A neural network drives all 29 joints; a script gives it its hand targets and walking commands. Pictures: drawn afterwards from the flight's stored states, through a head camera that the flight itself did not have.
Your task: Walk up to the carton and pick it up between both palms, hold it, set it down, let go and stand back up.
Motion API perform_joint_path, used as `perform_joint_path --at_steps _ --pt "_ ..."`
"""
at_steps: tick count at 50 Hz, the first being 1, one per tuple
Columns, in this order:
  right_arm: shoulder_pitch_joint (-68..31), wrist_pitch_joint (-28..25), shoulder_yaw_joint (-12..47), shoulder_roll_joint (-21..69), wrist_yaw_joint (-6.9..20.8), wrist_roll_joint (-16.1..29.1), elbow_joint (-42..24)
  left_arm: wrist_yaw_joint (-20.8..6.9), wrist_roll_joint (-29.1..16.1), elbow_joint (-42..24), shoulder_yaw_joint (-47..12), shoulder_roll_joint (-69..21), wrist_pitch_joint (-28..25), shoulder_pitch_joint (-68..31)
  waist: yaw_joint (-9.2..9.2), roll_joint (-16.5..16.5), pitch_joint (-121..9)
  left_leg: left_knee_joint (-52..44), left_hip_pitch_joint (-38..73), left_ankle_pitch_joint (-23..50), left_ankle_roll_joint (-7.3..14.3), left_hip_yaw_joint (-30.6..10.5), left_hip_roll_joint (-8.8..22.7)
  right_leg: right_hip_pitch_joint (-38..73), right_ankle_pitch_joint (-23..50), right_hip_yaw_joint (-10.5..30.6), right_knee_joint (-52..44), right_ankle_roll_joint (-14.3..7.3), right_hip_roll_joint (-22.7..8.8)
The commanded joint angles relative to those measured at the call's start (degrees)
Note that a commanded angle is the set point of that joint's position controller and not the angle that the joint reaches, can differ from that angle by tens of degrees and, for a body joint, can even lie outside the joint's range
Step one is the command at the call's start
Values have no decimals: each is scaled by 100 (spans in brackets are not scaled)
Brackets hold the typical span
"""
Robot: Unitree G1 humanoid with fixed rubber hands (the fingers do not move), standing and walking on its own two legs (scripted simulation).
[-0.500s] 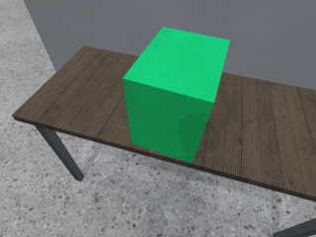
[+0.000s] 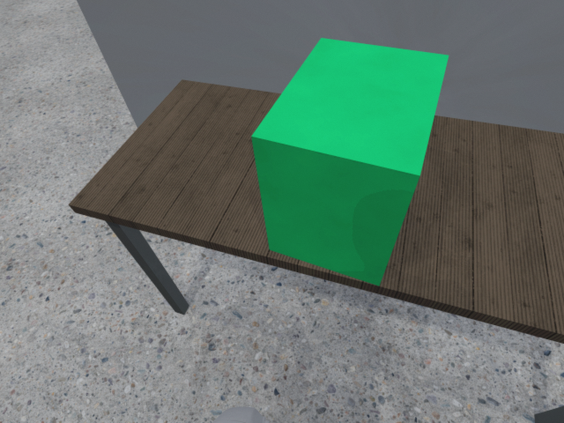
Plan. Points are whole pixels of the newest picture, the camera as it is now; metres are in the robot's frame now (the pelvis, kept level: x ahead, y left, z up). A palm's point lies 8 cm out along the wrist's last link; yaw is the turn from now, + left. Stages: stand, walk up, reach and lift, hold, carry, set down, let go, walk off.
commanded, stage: walk up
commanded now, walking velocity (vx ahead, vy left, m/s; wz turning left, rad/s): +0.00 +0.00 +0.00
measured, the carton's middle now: (350, 162) +0.54 -0.07 +0.04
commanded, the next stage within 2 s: none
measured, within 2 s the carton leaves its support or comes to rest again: neither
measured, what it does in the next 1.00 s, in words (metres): steps on the spot: left foot, then right foot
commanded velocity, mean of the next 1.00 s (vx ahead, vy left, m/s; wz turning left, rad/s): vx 0.00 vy -0.02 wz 0.00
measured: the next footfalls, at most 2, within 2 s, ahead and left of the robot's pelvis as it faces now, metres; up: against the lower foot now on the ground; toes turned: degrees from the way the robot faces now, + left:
left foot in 0.14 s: +0.06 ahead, +0.18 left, +0.00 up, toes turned +2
right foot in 0.50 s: +0.02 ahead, -0.03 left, +0.00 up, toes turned -3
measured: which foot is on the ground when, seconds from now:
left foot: up 0.00-0.12, down 0.14-1.00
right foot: down 0.00-0.18, up 0.20-0.48, down 0.50-0.96, up 0.98-1.00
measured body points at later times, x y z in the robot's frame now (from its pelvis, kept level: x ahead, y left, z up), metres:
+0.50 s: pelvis +0.01 +0.08 -0.01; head +0.04 +0.07 +0.44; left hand -0.02 +0.30 -0.17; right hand +0.00 -0.13 -0.17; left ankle +0.02 +0.18 -0.75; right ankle -0.02 -0.03 -0.75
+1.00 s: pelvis +0.01 +0.05 -0.01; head +0.03 +0.05 +0.44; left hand -0.04 +0.27 -0.17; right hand -0.02 -0.16 -0.17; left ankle +0.02 +0.18 -0.75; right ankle -0.02 -0.03 -0.74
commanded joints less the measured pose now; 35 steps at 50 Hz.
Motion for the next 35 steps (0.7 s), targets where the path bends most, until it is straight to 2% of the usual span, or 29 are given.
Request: perform_joint_path --at_steps 1,3,4,5,6,7,8,9,10,11,12,13,15,17,19,20,21,22,23,24,25,26,27,28,30,35 --pt "191 -176 164 486 95 145 -297 -55 -122 64 -142 125 -62 -48 -483 -1649 76 -1971 629 790 -1 257 -125 -475 945 -302 -575 -504 90" --pt "160 -176 150 203 -40 160 -254 -137 -4 108 -64 574 -59 181 -351 -1675 215 -2949 752 938 -88 444 -199 -120 1708 -81 -246 -708 -129" --pt "369 -221 138 63 -93 170 -202 -182 10 90 -14 730 -36 214 -415 -1568 157 -3582 1223 1570 -100 430 -125 -238 2025 55 -53 -687 -249" --pt "576 -280 97 -156 -142 186 -122 -226 26 127 28 788 -27 391 -446 -1264 127 -3966 1751 2152 -146 270 -10 -507 1832 161 143 -539 -282" --pt "835 -354 51 -386 -164 154 -45 -268 23 185 12 665 -35 610 -450 -791 -68 -3821 2377 2377 -191 -152 386 -931 938 168 375 -306 -223" --pt "1021 -412 37 -646 -148 95 -47 -287 -2 166 -64 331 -3 867 -363 276 -193 -3831 2638 2954 -118 -1289 1341 -1464 -741 -30 851 -33 87" --pt "807 -385 130 -665 -125 119 -122 -238 -140 167 -152 -48 104 994 -297 1308 -72 -4238 1588 2312 333 -1820 1923 -1032 -1526 -113 844 81 168" --pt "352 -300 81 -664 -119 106 -114 -200 -180 65 -108 108 195 840 -337 2291 331 -4752 261 295 702 -2120 1812 -301 -1398 26 1008 59 38" --pt "-163 -262 141 -230 -67 52 -232 -221 -202 -53 -38 452 200 507 -194 2271 789 -5055 -273 -183 613 -2033 1467 -13 -928 105 906 9 35" --pt "-220 -291 225 95 -37 23 -316 -267 -191 -65 3 604 200 321 -227 1978 900 -5031 -3 267 447 -1612 1143 -165 -695 64 725 -2 80" --pt "23 -354 320 321 -56 1 -294 -307 -192 -31 19 576 189 254 -269 1833 804 -4816 604 1264 369 -1323 1010 -535 -630 96 679 4 122" --pt "193 -410 361 382 -101 18 -241 -331 -173 58 11 440 186 380 -268 1684 628 -4590 1107 1934 416 -1170 1046 -853 -853 67 967 15 218" --pt "287 -491 284 73 -112 119 -195 -306 -50 284 -56 166 209 873 -189 1262 77 -4267 1620 2482 682 -1087 1198 -823 -1119 16 1518 31 290" --pt "427 -517 280 -6 -109 142 -186 -261 -71 236 -66 164 174 685 -249 908 -319 -4200 1683 2610 788 -1179 1200 -567 -1115 79 1294 29 281" --pt "430 -491 304 12 -137 91 -153 -264 -133 100 -81 124 115 261 -311 696 -352 -4229 1408 2280 862 -1192 1151 -340 -891 89 1050 15 299" --pt "328 -468 287 -25 -152 68 -153 -260 -147 82 -104 51 90 168 -303 574 -286 -4147 1398 2310 939 -1172 1149 -299 -693 48 772 0 316" --pt "195 -448 264 -89 -158 72 -176 -246 -157 118 -138 -44 59 236 -215 415 -279 -3966 1487 2616 982 -1120 1138 -168 -266 7 187 -26 301" --pt "112 -433 234 -149 -151 105 -193 -221 -173 180 -172 -96 6 380 -111 215 -329 -3747 1552 3086 935 -1027 1098 115 545 34 -547 -33 210" --pt "134 -443 221 -124 -122 151 -198 -192 -171 258 -172 -24 -58 513 -126 14 -497 -3527 1516 3469 839 -925 1009 509 1172 178 -667 -26 22" --pt "250 -461 236 -2 -84 190 -185 -170 -142 316 -151 137 -92 606 -222 -224 -632 -3370 1342 3354 724 -804 913 830 1607 340 -498 -68 -159" --pt "476 -448 261 123 -63 197 -147 -158 -111 321 -135 294 -92 624 -382 -408 -640 -3354 1037 2522 633 -733 789 1046 1842 573 -460 -154 -349" --pt "688 -405 348 479 -52 229 -82 -172 -141 312 -169 333 -69 373 -576 -893 -344 -3733 1037 1599 525 -581 545 566 1541 624 -506 -310 -420" --pt "718 -372 406 587 -60 197 -13 -216 -126 309 -187 258 -50 144 -560 -1360 -1 -3868 1485 1464 460 -573 547 -148 650 704 -790 -339 -400" --pt "626 -363 372 403 -70 159 0 -247 -103 291 -223 81 -57 31 -527 -1417 265 -3804 1716 1712 440 -642 626 -461 414 643 -940 -260 -274" --pt "594 -345 275 69 -69 135 61 -225 -77 235 -280 -107 -102 126 -484 -1097 453 -3697 1365 2013 448 -670 632 -159 927 447 -928 -166 -161" --pt "711 -343 367 317 -59 113 259 -217 -165 305 -206 192 -112 497 -382 199 636 -3914 1237 1828 307 -607 581 -101 485 558 -862 -296 -181"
